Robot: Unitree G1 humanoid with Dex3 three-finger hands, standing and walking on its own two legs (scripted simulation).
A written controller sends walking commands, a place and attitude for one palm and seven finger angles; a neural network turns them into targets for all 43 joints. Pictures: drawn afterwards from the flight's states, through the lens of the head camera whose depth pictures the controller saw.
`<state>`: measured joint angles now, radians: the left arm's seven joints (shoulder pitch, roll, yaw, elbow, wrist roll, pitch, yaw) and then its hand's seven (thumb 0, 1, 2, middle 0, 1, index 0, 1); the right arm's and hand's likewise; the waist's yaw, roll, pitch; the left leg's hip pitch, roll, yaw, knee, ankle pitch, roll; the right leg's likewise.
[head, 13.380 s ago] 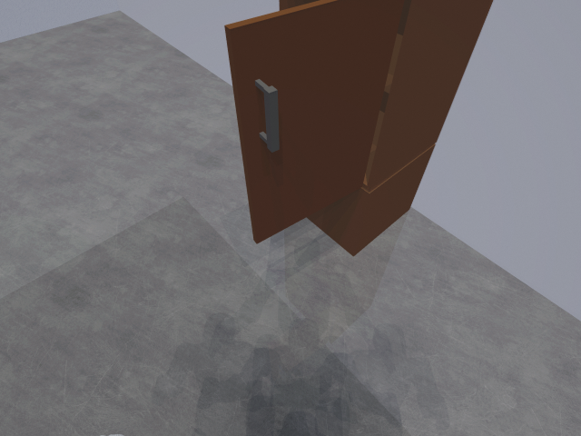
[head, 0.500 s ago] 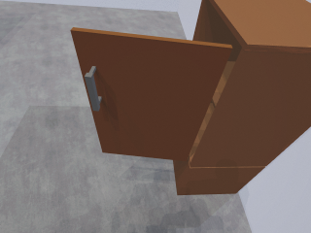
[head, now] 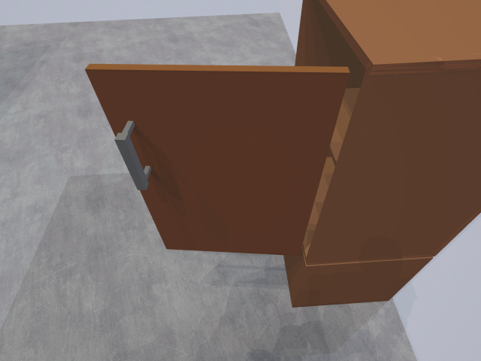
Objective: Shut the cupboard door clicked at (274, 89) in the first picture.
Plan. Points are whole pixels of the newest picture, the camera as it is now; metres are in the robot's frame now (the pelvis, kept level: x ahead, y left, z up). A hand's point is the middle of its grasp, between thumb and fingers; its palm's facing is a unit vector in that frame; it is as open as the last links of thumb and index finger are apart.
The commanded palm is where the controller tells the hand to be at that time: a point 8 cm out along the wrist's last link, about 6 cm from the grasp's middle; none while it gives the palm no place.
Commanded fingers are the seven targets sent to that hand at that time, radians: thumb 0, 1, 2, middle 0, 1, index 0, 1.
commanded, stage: look again from close up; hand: left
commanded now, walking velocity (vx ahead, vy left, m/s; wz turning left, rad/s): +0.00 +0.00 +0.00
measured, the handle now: (136, 156) +0.45 +0.23 +0.09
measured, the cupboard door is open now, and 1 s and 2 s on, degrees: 83 83 83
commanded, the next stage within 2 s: raise the hand and make a fist in 0.36 s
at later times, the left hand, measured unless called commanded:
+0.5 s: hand out of the picture +0.04 +0.15 -0.16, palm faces +0.08 -0.97 -0.22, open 7.4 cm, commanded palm +0.10 +0.20 -0.06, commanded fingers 0.00 0.90 0.90 -0.24 -0.34 -0.24 -0.34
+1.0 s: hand out of the picture +0.11 +0.17 -0.02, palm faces +0.12 -0.99 -0.05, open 5.6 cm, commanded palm +0.12 +0.20 -0.01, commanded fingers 0.00 0.90 0.90 -0.69 -0.84 -0.69 -0.84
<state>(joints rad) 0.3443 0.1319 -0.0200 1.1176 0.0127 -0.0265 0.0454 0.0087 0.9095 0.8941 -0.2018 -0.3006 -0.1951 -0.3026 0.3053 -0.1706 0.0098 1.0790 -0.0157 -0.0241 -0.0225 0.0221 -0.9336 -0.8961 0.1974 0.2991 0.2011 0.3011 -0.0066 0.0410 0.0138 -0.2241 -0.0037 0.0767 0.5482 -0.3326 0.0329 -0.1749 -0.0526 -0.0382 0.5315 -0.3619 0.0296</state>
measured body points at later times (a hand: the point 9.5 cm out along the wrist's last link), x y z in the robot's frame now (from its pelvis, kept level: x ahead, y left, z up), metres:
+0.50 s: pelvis +0.01 -0.03 +0.00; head +0.04 -0.04 +0.45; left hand +0.04 +0.20 -0.14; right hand +0.03 -0.26 -0.15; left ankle -0.02 +0.09 -0.73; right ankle -0.05 -0.14 -0.73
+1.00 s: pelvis -0.07 -0.04 -0.08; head -0.04 -0.03 +0.37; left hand +0.09 +0.23 -0.01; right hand +0.15 -0.29 -0.11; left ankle -0.02 +0.11 -0.73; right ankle -0.05 -0.14 -0.73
